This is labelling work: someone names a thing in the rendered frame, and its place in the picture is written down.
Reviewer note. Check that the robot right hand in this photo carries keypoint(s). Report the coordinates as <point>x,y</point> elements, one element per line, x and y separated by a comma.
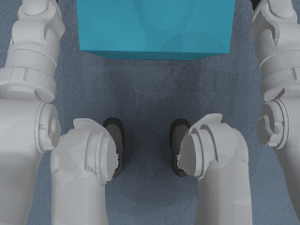
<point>255,3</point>

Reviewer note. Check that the right robot upper arm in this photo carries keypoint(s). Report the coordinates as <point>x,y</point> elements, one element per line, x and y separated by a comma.
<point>278,127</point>

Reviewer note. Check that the carton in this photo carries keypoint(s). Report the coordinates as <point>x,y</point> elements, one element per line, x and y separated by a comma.
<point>179,30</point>

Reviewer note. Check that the left robot upper arm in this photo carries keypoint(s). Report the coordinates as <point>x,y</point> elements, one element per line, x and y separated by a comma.
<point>28,129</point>

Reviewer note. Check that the left robot thigh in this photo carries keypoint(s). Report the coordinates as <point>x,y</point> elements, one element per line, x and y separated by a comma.
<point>86,163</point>

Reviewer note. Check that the left robot foot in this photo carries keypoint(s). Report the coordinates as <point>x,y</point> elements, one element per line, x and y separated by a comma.
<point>116,129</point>

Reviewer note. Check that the robot left forearm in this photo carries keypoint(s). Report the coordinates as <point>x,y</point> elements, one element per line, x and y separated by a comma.
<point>33,51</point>

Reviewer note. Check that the robot right forearm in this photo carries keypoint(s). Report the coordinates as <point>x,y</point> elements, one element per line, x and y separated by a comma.
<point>276,34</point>

